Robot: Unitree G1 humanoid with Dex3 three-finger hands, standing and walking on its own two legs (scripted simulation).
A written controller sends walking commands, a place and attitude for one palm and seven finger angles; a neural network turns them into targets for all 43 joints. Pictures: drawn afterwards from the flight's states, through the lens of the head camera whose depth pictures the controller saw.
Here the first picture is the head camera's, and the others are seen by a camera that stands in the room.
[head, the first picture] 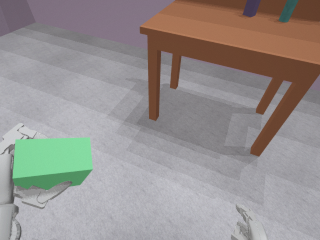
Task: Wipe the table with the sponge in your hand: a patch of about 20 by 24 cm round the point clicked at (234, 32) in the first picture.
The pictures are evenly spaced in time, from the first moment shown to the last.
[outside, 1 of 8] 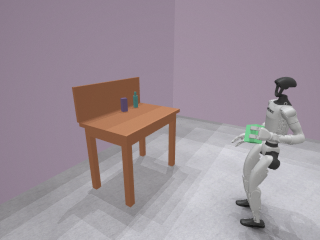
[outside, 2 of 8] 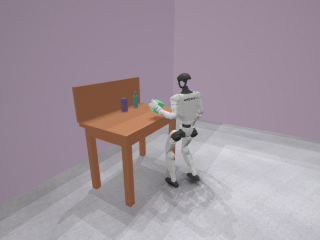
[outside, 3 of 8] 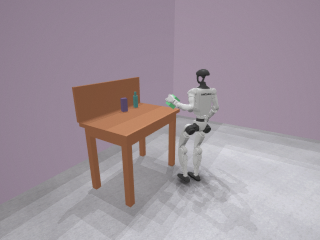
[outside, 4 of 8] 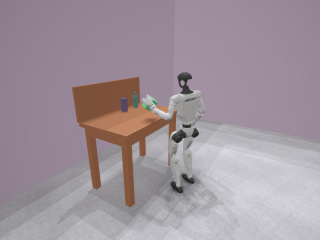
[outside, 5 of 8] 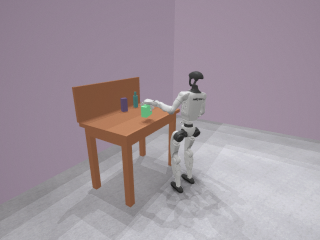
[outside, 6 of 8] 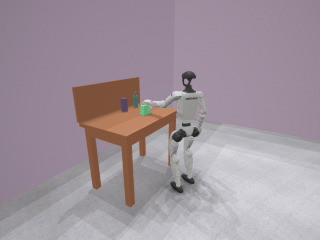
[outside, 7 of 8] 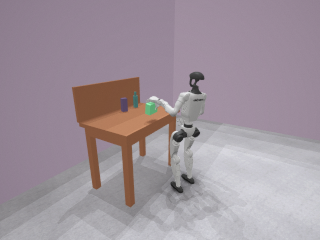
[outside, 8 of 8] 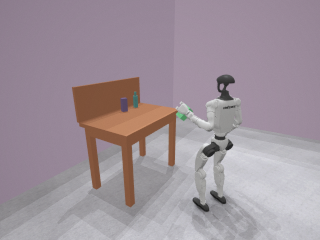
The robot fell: no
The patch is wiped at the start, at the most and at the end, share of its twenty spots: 0.00 1.00 1.00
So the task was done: yes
